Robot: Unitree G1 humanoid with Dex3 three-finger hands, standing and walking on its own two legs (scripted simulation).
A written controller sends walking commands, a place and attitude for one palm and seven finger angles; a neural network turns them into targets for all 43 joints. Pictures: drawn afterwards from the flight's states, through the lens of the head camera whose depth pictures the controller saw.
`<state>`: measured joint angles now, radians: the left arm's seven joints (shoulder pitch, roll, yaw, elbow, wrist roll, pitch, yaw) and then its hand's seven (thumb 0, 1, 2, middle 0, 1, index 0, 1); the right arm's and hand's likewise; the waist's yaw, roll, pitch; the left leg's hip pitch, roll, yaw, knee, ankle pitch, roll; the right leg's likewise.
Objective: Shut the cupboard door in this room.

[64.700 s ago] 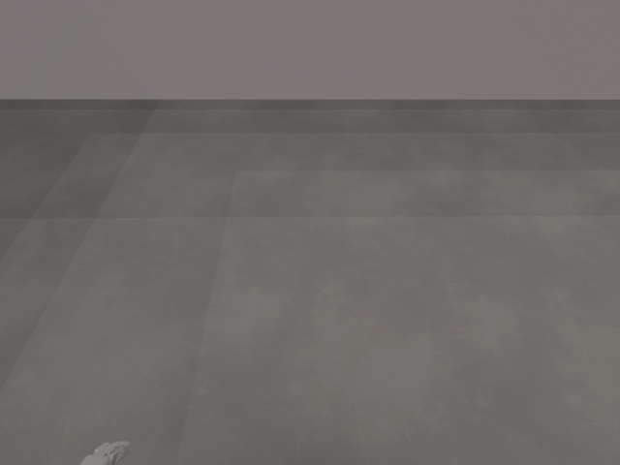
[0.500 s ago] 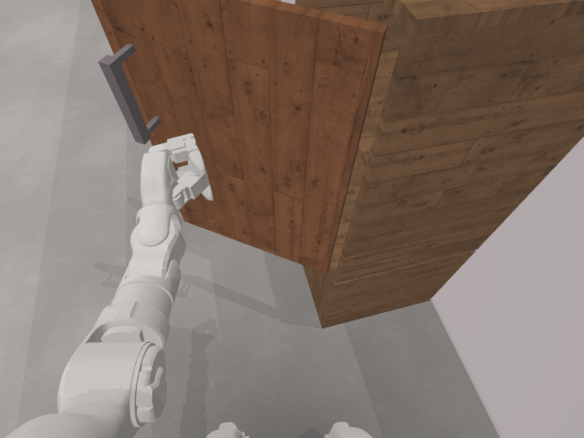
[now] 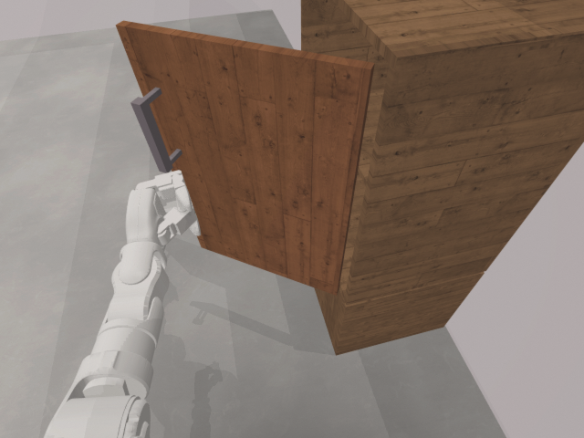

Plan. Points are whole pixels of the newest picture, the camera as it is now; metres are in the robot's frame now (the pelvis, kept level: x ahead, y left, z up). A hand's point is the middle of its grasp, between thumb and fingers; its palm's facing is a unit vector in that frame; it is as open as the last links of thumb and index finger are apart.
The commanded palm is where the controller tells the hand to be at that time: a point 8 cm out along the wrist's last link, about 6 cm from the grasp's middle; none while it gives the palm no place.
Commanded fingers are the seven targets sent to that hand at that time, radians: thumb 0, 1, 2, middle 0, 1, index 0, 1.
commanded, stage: draw the hand back to the body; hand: left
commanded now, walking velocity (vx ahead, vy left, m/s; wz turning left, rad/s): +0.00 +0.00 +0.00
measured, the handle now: (160, 132) +0.62 +0.24 +0.09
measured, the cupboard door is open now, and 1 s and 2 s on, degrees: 54 54 54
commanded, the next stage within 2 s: step back with the hand held close in 1.32 s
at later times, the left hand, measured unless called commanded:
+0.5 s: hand (94, 281) +0.27 +0.21 +0.15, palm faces +0.24 -0.94 -0.24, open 3.3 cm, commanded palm +0.23 +0.26 +0.17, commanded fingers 0.00 0.90 0.90 -0.78 -0.93 -0.78 -0.93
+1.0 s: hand out of the picture +0.19 +0.28 +0.20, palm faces +0.50 -0.75 -0.43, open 6.5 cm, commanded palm +0.15 +0.31 +0.21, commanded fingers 0.00 0.90 0.90 -0.20 -0.30 -0.20 -0.30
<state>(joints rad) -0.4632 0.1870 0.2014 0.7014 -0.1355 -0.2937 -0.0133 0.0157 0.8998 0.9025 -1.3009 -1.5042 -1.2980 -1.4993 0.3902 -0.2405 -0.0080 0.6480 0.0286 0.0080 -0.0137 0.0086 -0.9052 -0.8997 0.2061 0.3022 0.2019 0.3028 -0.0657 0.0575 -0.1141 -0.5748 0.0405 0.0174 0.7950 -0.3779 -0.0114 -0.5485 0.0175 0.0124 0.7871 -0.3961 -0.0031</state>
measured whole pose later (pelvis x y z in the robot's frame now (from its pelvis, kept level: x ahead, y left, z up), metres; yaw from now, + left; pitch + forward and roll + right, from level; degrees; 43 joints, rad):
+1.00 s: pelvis +0.02 +0.00 +0.04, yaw +2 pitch -5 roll +0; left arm 0.48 0.36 0.36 -0.37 -0.07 -0.06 0.10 0.01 0.89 0.90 -0.37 -0.48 -0.36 -0.47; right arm 0.22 -0.23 0.02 0.64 0.01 -0.05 -0.09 0.01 -0.90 -0.90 0.21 0.30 0.20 0.30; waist 0.07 0.08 0.00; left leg -0.10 0.01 0.00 0.43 -0.25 0.00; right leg -0.05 -0.01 -0.01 0.42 -0.28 0.01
